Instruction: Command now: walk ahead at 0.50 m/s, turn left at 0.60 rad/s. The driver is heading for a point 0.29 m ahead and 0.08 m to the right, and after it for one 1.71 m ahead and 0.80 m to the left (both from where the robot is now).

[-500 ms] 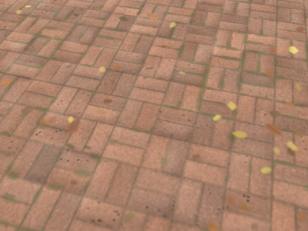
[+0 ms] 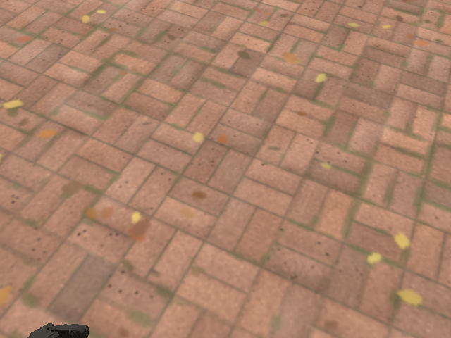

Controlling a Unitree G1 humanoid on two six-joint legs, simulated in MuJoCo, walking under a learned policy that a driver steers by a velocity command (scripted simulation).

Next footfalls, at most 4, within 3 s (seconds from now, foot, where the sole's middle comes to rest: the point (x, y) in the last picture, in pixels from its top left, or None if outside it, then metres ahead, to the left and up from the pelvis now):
0.16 right None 0.28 -0.15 -0.78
0.52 left None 0.26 0.10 -0.78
2.16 right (238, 267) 0.67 -0.08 -0.78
2.74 left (147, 204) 0.92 0.22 -0.78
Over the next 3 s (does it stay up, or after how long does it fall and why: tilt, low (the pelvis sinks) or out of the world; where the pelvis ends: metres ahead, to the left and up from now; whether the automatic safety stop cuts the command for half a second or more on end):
stays up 0.92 0.15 0.00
